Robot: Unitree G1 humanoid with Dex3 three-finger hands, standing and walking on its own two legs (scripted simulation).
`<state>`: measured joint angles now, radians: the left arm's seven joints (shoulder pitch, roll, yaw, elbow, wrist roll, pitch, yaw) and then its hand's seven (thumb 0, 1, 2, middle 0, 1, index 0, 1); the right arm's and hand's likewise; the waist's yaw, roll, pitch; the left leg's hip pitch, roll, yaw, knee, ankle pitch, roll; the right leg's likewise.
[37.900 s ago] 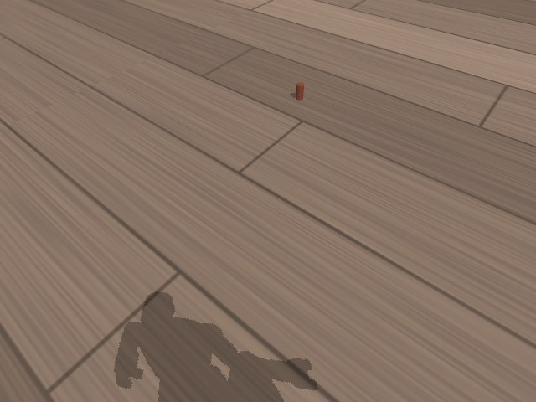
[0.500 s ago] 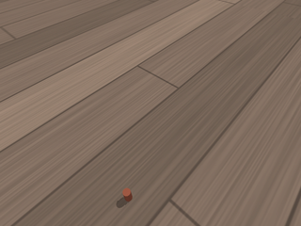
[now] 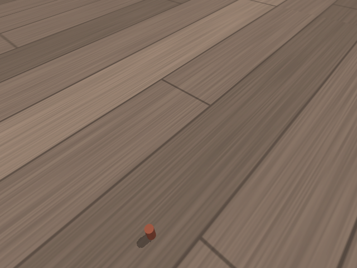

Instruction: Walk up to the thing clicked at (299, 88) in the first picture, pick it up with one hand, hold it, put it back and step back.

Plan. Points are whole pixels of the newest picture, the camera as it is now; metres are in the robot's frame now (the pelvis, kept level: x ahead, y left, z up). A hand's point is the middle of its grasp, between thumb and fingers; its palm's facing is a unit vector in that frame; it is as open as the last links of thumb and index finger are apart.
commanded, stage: stand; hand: left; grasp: from above
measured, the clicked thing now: (150, 232) +0.44 +0.21 -0.73
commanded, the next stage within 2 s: step back in 0.02 s
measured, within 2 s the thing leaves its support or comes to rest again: neither
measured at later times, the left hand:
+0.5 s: hand out of the picture +0.07 +0.30 -0.18, palm faces -0.03 -0.93 -0.36, open 7.4 cm
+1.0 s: hand out of the picture -0.09 +0.27 -0.15, palm faces -0.07 -0.90 -0.42, open 7.4 cm
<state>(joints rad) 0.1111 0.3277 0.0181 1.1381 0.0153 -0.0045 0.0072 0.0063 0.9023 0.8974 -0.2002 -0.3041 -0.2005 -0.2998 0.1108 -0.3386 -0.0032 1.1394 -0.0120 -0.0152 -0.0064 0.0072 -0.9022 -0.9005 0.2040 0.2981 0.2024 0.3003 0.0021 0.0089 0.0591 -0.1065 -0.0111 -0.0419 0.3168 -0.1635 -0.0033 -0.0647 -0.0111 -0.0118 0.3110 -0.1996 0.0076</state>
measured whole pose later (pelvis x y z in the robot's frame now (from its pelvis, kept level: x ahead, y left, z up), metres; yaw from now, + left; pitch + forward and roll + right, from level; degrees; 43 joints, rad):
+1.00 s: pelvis -0.19 +0.01 -0.01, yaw -4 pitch -2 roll +3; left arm 0.20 0.34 0.07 0.86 0.04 0.05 0.01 0.01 0.90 0.90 -0.20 -0.30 -0.20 -0.30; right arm 0.15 -0.41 -0.06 0.90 0.01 0.04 -0.01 0.01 -0.90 -0.90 0.21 0.30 0.20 0.30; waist 0.01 0.02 0.14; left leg -0.48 -0.14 -0.14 1.11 -0.46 0.00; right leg -0.26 -0.01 0.05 0.57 -0.28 -0.03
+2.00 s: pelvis -0.53 +0.01 -0.04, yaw +2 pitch -3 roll +3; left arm 0.09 0.41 0.08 0.77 0.03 0.06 0.03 0.01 0.90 0.90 -0.20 -0.30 -0.20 -0.30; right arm 0.19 -0.36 -0.05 0.90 -0.03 0.05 -0.02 0.01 -0.90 -0.90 0.20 0.30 0.20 0.30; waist 0.01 -0.06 0.23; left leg -0.24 -0.08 -0.02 0.65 -0.35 0.01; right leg -0.45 -0.09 0.01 0.73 -0.22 0.00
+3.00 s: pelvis -0.64 -0.02 -0.02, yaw +0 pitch -4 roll -1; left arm 0.17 0.37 0.07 0.98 0.04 -0.04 0.00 0.01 0.90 0.90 -0.20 -0.30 -0.20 -0.30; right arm 0.24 -0.39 -0.05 0.98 -0.01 0.01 0.00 0.01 -0.90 -0.90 0.20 0.30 0.20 0.30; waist -0.01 0.04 0.08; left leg -0.25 0.01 -0.10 0.72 -0.44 0.00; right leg -0.30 0.01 -0.06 0.59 -0.23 -0.02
